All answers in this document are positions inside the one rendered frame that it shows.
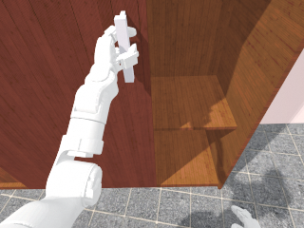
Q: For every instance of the handle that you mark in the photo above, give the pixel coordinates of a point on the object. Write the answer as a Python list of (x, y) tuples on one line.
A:
[(121, 28)]

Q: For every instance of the left robot hand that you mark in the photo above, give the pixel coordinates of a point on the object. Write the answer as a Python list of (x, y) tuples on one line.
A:
[(105, 50)]

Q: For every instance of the left robot forearm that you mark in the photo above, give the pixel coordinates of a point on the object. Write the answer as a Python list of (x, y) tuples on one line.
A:
[(89, 115)]

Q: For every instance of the left robot upper arm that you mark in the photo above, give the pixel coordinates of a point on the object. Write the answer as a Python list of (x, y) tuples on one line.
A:
[(72, 186)]

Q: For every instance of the right robot hand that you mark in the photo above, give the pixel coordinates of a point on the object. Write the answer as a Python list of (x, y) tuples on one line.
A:
[(245, 217)]

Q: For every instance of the wardrobe door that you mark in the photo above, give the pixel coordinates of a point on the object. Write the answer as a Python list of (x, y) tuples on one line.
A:
[(47, 48), (5, 177)]

